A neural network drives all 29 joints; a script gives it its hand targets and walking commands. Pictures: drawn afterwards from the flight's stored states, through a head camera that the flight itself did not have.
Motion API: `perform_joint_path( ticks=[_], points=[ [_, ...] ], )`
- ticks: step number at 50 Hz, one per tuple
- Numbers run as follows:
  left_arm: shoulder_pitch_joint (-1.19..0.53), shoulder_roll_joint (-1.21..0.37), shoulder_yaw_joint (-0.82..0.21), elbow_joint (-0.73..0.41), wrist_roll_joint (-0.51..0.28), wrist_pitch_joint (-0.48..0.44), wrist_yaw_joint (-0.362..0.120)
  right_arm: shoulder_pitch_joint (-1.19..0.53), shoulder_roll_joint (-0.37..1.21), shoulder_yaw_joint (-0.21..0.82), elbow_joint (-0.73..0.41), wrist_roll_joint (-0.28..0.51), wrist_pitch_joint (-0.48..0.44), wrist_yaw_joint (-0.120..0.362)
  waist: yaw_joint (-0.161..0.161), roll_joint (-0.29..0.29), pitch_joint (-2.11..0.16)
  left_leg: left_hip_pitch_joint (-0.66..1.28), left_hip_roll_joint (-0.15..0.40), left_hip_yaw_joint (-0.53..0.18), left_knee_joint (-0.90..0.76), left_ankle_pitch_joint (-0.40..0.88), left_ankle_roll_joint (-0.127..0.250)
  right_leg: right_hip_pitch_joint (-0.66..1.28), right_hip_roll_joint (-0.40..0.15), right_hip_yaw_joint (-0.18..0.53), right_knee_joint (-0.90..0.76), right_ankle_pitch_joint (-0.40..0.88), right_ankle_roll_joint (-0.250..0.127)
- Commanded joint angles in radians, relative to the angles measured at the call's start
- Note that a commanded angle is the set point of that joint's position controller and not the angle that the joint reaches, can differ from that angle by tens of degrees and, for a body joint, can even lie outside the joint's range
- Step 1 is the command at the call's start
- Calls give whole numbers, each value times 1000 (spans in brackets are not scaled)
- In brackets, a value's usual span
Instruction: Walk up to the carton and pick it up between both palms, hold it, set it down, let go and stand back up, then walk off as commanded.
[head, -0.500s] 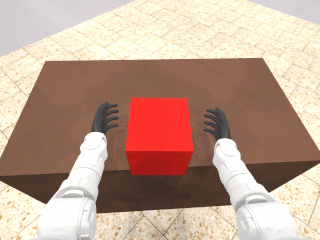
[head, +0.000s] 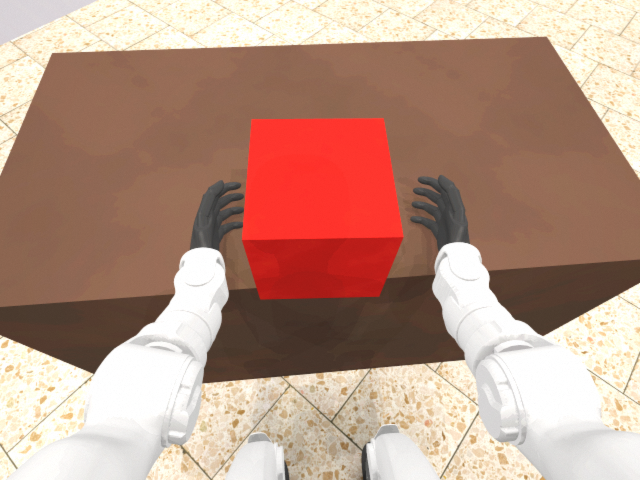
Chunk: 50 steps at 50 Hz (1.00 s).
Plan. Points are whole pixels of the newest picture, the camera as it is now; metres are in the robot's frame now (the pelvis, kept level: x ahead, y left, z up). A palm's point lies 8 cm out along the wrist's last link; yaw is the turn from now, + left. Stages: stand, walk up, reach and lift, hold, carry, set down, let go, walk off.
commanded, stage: reach and lift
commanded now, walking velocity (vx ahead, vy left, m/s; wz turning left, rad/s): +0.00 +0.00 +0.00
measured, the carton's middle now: (319, 213) +0.45 +0.00 +0.02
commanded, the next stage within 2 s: none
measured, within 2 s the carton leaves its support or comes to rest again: leaves its support in 2.00 s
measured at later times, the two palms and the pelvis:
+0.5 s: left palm (225, 240) +0.42 +0.13 +0.01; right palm (418, 238) +0.41 -0.13 +0.01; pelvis +0.01 -0.01 +0.00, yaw +2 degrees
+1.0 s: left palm (228, 257) +0.39 +0.12 +0.01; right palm (426, 255) +0.38 -0.14 +0.01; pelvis +0.02 -0.02 +0.02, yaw +3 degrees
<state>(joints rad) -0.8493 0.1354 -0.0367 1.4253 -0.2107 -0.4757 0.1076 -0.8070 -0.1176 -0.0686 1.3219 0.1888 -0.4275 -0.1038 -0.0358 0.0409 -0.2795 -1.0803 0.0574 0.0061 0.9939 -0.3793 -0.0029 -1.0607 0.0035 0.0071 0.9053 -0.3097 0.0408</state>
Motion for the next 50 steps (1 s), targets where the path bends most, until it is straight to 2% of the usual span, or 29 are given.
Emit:
perform_joint_path(
  ticks=[1,2,6,7,9,12,13,14,15,17,18,21,24,26,30,31,32,35,38,39,40,41,42,43,46,47,50],
  points=[
    [-529,94,2,-213,13,-65,15,-514,-88,-6,-221,-16,-47,12,-4,38,-764,530,-49,15,-93,299,-100,317,55,-76,-82,186,-45],
    [-537,99,9,-224,20,-61,17,-510,-91,-13,-219,-29,-41,8,-12,40,-763,522,-50,13,-92,280,-98,315,56,-75,-82,179,-45],
    [-570,63,29,-303,39,-61,28,-538,-27,-32,-292,-61,-33,-5,-4,25,-813,509,-57,15,-75,293,-95,343,56,-74,-69,198,-39],
    [-570,56,37,-312,52,-59,31,-524,-19,-47,-272,-78,-30,-8,-1,43,-802,513,-57,13,-72,300,-100,352,55,-78,-64,203,-41],
    [-551,31,57,-309,85,-47,36,-512,-19,-78,-256,-114,-27,-21,-14,57,-791,529,-58,12,-68,308,-106,353,60,-81,-69,206,-43],
    [-538,6,92,-327,135,-38,34,-487,27,-122,-265,-173,-31,-46,-25,34,-777,533,-64,17,-62,326,-103,385,64,-76,-70,237,-32],
    [-507,-16,105,-324,157,-32,33,-461,36,-136,-248,-197,-35,-56,-40,25,-759,541,-67,21,-60,343,-102,394,67,-79,-72,262,-33],
    [-524,-14,120,-356,172,-31,35,-476,43,-152,-264,-213,-42,-62,-29,39,-776,550,-66,19,-60,355,-103,403,67,-75,-72,264,-33],
    [-540,-23,122,-372,179,-33,37,-480,56,-167,-274,-233,-50,-68,-34,42,-774,549,-68,22,-58,372,-106,412,69,-79,-70,289,-34],
    [-510,-97,115,-356,204,-31,30,-480,123,-166,-279,-265,-57,-66,-34,45,-771,562,-70,15,-52,415,-105,428,69,-79,-66,326,-36],
    [-509,-136,116,-357,221,-28,23,-480,156,-174,-265,-288,-59,-65,-51,48,-744,571,-71,17,-53,433,-107,435,73,-81,-75,345,-40],
    [-540,-313,129,-335,289,-39,-19,-501,372,-169,-261,-373,-67,-34,-58,30,-733,561,-78,16,-58,456,-103,496,72,-76,-75,391,-38],
    [-561,-655,73,-267,393,-91,-96,-536,757,-105,-263,-509,-87,47,-64,50,-702,593,-82,6,-73,492,-105,547,61,-91,-86,443,-52],
    [-536,-744,59,-231,436,-131,-111,-497,822,-89,-207,-567,-103,81,-65,99,-696,629,-77,-4,-91,515,-118,541,63,-99,-90,447,-60],
    [-505,-785,55,-137,467,-170,-116,-457,841,-93,-118,-654,-118,112,-65,122,-627,644,-59,-23,-134,519,-126,511,71,-103,-126,365,-65],
    [-499,-793,54,-130,469,-177,-113,-457,844,-88,-113,-659,-122,115,-60,122,-608,646,-58,-22,-145,521,-124,510,71,-103,-135,358,-66],
    [-509,-796,47,-107,462,-187,-112,-456,848,-93,-101,-671,-129,118,-71,107,-598,634,-58,-22,-154,509,-124,511,74,-105,-142,357,-65],
    [-528,-772,61,-83,458,-207,-114,-445,865,-91,-90,-685,-124,122,-65,70,-545,548,-67,-2,-186,405,-102,568,62,-89,-149,339,-63],
    [-541,-768,70,-53,459,-218,-119,-459,889,-81,-93,-688,-128,121,-51,66,-533,481,-70,7,-204,347,-92,620,49,-74,-145,358,-64],
    [-562,-767,66,-65,447,-224,-120,-450,898,-80,-93,-692,-124,119,-64,52,-543,454,-72,8,-204,325,-85,634,47,-69,-149,362,-59],
    [-553,-757,80,-50,451,-228,-120,-452,906,-65,-99,-686,-124,118,-45,43,-537,435,-75,10,-208,310,-77,647,43,-64,-141,362,-56],
    [-559,-756,79,-45,451,-232,-123,-437,914,-70,-92,-694,-122,116,-60,31,-534,417,-76,12,-212,293,-72,663,40,-59,-141,374,-54],
    [-565,-744,78,-54,442,-237,-125,-440,924,-59,-101,-685,-124,116,-49,33,-558,414,-78,16,-211,300,-68,681,38,-56,-137,384,-55],
    [-574,-744,80,-47,437,-236,-124,-444,926,-60,-105,-685,-122,111,-57,27,-563,409,-78,14,-214,279,-65,678,37,-57,-135,374,-52],
    [-590,-740,77,-40,440,-239,-126,-431,932,-63,-88,-684,-120,106,-57,42,-567,413,-75,16,-211,266,-65,668,34,-55,-132,351,-55],
    [-598,-738,78,-42,429,-241,-126,-439,939,-57,-90,-685,-122,104,-46,37,-579,410,-74,15,-211,270,-63,657,36,-58,-136,348,-53],
    [-612,-736,72,-45,428,-241,-127,-437,937,-64,-86,-686,-120,99,-51,39,-577,404,-74,15,-211,244,-61,659,30,-58,-131,328,-56]
  ],
)
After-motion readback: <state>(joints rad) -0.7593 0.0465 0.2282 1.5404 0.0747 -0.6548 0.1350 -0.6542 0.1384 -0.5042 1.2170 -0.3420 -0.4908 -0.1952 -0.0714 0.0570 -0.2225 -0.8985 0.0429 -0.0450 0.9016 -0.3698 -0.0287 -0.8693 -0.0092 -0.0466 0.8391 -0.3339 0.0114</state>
